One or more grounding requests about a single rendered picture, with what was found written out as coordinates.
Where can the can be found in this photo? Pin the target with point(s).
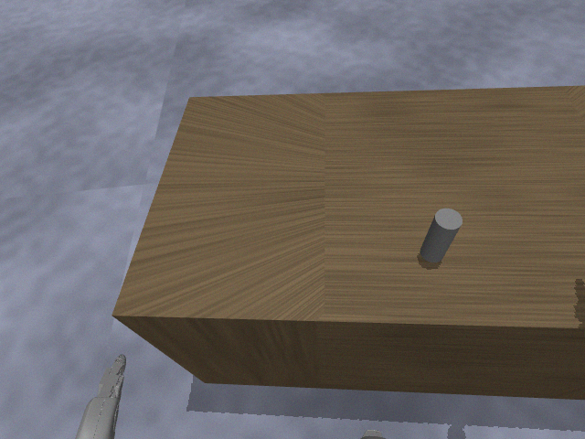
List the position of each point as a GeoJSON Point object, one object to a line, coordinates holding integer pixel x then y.
{"type": "Point", "coordinates": [441, 233]}

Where can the left robot hand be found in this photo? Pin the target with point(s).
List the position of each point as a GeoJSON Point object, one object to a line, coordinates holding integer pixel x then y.
{"type": "Point", "coordinates": [100, 416]}

